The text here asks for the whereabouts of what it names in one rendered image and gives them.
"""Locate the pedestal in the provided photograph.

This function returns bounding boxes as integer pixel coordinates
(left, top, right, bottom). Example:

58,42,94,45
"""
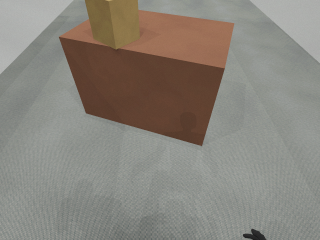
59,10,235,146

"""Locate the right robot hand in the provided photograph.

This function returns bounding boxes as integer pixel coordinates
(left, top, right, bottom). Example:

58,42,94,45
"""
243,229,266,240

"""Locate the carton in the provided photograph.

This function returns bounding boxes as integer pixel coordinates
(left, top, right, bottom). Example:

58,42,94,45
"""
85,0,140,50

